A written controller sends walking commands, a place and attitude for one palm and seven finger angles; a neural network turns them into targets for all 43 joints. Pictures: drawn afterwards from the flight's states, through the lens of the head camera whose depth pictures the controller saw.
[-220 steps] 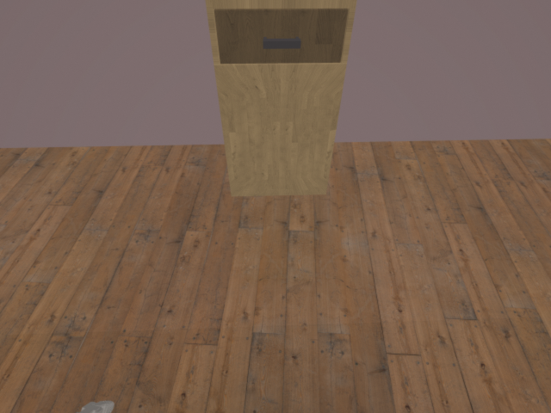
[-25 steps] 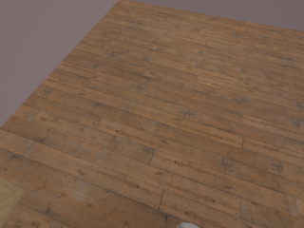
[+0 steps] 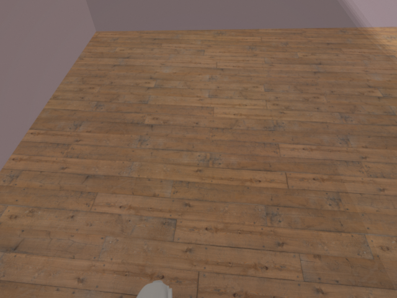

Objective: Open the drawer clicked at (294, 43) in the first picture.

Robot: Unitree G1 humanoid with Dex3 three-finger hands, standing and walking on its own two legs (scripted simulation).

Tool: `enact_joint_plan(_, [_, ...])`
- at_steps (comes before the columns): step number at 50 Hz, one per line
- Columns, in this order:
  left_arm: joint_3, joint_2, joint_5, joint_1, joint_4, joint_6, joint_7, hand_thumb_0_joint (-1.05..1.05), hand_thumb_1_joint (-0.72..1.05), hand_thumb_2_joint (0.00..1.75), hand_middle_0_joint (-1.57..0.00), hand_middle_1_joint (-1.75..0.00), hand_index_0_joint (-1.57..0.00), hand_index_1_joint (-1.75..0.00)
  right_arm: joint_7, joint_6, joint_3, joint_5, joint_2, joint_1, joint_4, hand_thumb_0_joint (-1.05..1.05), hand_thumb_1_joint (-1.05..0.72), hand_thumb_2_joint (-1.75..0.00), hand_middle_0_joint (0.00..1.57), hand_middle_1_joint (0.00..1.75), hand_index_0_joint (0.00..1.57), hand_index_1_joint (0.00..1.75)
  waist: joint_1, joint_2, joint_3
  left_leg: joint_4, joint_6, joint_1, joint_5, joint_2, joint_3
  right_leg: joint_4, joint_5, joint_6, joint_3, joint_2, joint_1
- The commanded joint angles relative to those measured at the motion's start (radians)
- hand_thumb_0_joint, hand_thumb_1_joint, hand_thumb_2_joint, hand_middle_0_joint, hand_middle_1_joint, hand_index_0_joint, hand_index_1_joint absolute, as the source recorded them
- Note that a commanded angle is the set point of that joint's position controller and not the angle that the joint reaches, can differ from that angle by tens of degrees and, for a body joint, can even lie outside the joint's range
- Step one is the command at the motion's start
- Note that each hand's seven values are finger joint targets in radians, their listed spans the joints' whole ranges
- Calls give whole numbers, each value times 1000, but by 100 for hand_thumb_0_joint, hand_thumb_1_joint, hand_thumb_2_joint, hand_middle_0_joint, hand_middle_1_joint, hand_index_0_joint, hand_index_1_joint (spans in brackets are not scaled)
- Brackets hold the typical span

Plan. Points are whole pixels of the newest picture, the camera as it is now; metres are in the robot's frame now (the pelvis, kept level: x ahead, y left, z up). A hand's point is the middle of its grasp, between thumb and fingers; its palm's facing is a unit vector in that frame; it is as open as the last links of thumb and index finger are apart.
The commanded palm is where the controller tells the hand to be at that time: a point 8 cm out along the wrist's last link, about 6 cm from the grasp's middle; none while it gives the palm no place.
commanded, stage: turn to face it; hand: left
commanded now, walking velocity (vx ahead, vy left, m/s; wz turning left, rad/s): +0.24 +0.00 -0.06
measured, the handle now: out of the picture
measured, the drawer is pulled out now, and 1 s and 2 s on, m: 0.00 0.00 0.00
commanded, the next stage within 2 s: none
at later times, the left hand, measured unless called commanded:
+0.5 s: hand (93, 297) +0.16 +0.27 -0.18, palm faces +0.15 -0.97 -0.18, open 7.4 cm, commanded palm none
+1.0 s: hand out of the picture +0.12 +0.23 -0.14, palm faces +0.40 -0.87 -0.29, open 7.4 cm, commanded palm none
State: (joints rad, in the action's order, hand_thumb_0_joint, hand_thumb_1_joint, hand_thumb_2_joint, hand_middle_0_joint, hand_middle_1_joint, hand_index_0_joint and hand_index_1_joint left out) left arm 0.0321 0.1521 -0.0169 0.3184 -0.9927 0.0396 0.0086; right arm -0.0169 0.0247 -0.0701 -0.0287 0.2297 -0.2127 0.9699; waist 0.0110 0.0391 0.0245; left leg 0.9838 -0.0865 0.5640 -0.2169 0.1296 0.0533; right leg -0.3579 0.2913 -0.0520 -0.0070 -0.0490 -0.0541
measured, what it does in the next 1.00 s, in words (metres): walks ahead, turning left: left foot, then right foot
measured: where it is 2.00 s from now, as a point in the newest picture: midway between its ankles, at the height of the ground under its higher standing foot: outside the picture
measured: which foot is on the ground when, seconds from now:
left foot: up 0.00-0.16, down 0.18-0.84, up 0.86-1.00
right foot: down 0.00-0.18, up 0.20-0.82, down 0.84-1.00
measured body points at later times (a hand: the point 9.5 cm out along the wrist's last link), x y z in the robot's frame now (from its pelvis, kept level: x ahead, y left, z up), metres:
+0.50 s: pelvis +0.10 +0.07 +0.00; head +0.12 +0.10 +0.45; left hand +0.15 +0.32 -0.16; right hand +0.14 -0.17 -0.14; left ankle +0.14 +0.13 -0.74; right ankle +0.11 -0.10 -0.66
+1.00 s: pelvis +0.11 +0.01 +0.00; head +0.15 -0.01 +0.45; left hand +0.10 +0.27 -0.12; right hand +0.25 -0.23 -0.16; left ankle +0.07 +0.13 -0.66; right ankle +0.12 -0.10 -0.74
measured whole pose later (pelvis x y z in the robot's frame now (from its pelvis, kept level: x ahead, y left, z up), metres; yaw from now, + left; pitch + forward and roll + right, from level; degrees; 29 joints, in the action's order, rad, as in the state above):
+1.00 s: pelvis +0.11 +0.01 +0.00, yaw +25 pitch +0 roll +2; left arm 0.04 0.18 -0.01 0.18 -0.90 -0.02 -0.03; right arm -0.02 0.07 -0.12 -0.02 0.28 -0.25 0.94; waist 0.05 0.04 0.06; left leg 1.12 -0.07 0.55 -0.38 -0.03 -0.01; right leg -0.47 0.30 -0.01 -0.10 0.06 -0.16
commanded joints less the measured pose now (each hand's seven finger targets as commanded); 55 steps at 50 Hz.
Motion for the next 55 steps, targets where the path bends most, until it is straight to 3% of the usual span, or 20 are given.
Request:
enact_joint_plan(1, [38,171,-8,89,5,27,-27,0,90,90,-20,-30,-20,-30,-4,-44,2,5,33,131,-98,0,-90,-90,20,30,20,30,-48,-157,79,-132,15,87,-32,-6,15,123,-338,-133,221,286,33])
enact_joint_plan(5, [38,168,-11,95,-32,21,-35,0,90,90,-20,-30,-20,-30,0,-63,10,11,20,108,-78,0,-90,-90,20,30,20,30,-34,-148,64,-342,51,-125,-55,-54,51,28,-488,-102,201,270,2])
enact_joint_plan(7, [33,151,1,70,-45,20,-38,0,90,90,-20,-30,-20,-30,17,-73,9,8,43,-101,5,0,-90,-90,20,30,20,30,53,-93,-22,-509,74,-400,117,-98,59,-204,-594,-41,93,190,-49])
enact_joint_plan(8, [29,117,11,107,-46,17,-37,0,90,90,-20,-30,-20,-30,27,-82,-3,0,120,-225,35,0,-90,-90,20,30,20,30,82,54,-134,-516,127,-612,337,51,-108,-416,-358,10,25,109,-176])
enact_joint_plan(9, [15,63,20,166,-44,14,-32,0,90,90,-20,-30,-20,-30,31,-79,-15,2,197,-282,51,0,-90,-90,20,30,20,30,62,280,-201,-586,243,-728,570,291,-392,-676,258,54,-68,12,-359])
enact_joint_plan(10, [14,89,11,140,-33,4,-40,0,90,90,-20,-30,-20,-30,34,-56,-5,14,190,-248,39,0,-90,-90,20,30,20,30,49,204,-155,-632,300,-616,511,310,-427,-780,339,45,3,43,-361])
enact_joint_plan(13, [22,78,-5,15,-33,-15,-33,0,90,90,-20,-30,-20,-30,46,-61,21,12,82,-95,12,0,-90,-90,20,30,20,30,10,93,39,-714,270,-346,389,192,-334,-800,191,74,25,124,-408])
enact_joint_plan(17, [37,71,-3,35,-28,-49,-32,0,90,90,-20,-30,-20,-30,45,-57,9,18,81,-55,-3,0,-90,-90,20,30,20,30,-28,45,-50,-721,237,-324,340,110,-237,-756,79,106,9,124,-367])
enact_joint_plan(22, [60,98,-10,-49,28,-67,-34,0,90,90,-20,-30,-20,-30,38,-40,-12,14,100,-71,-15,0,-90,-90,20,30,20,30,-15,30,-46,-754,226,-338,116,90,-314,-744,3,131,25,130,-471])
enact_joint_plan(30, [64,118,-3,-219,126,-69,-36,0,90,90,-20,-30,-20,-30,34,-21,-40,4,133,-121,-25,0,-90,-90,20,30,20,30,28,61,-32,-716,274,-376,86,84,-463,-568,94,138,36,104,-490])
enact_joint_plan(37, [59,121,12,-183,160,-63,-42,0,90,90,-20,-30,-20,-30,29,-5,-58,2,168,-83,-60,0,-90,-90,20,30,20,30,11,102,-89,-661,257,-314,193,37,-535,-331,121,109,36,36,-274])
enact_joint_plan(39, [63,138,17,-124,153,-58,-46,0,90,90,-20,-30,-20,-30,24,0,-62,8,165,-52,-76,0,-90,-90,20,30,20,30,-15,90,-110,-627,208,-254,154,-10,-511,-132,19,97,19,33,-128])
enact_joint_plan(40, [68,166,13,-91,151,-51,-50,0,90,90,-20,-30,-20,-30,19,1,-62,16,146,-37,-83,0,-90,-90,20,30,20,30,-34,44,-118,-568,163,-171,98,-46,-469,15,-61,84,46,77,-5])
enact_joint_plan(41, [81,238,3,-80,155,-43,-57,0,90,90,-20,-30,-20,-30,15,3,-55,26,86,-58,-95,0,-90,-90,20,30,20,30,-32,-165,-122,-396,91,18,-138,-137,-327,128,8,19,233,292,147])
enact_joint_plan(42, [84,298,-8,-111,175,-45,-59,0,90,90,-20,-30,-20,-30,20,0,-53,16,70,-59,-121,0,-90,-90,20,30,20,30,-31,-345,-80,-144,32,144,-339,-240,-122,150,-34,-86,437,529,88])
enact_joint_plan(43, [73,272,-2,-155,196,-47,-60,0,90,90,-20,-30,-20,-30,17,2,-60,3,118,-41,-119,0,-90,-90,20,30,20,30,-12,-221,-57,34,46,75,-326,-180,-142,126,-135,-118,346,532,-60])
enact_joint_plan(44, [64,217,0,-213,204,-35,-59,0,90,90,-20,-30,-20,-30,9,13,-60,1,107,-50,-102,0,-90,-90,20,30,20,30,27,-173,-29,121,39,64,-252,-152,-143,107,-237,-95,235,450,-92])
enact_joint_plan(45, [60,204,3,-241,208,-34,-58,0,90,90,-20,-30,-20,-30,5,21,-58,6,91,-70,-90,0,-90,-90,20,30,20,30,49,-180,-28,165,29,50,-229,-140,-122,73,-328,-74,188,410,-101])
enact_joint_plan(47, [45,179,2,-213,197,-24,-50,0,90,90,-20,-30,-20,-30,-5,28,-49,8,90,-58,-83,0,-90,-90,20,30,20,30,42,-179,4,218,10,53,-158,-115,-76,20,-497,-55,49,355,-82])
enact_joint_plan(55, [56,240,-12,-38,140,-35,-44,0,90,90,-20,-30,-20,-30,-15,38,-27,11,82,129,-142,0,-90,-90,20,30,20,30,-43,-257,30,-2,0,-6,-197,-92,6,-20,-550,-57,-36,382,-23])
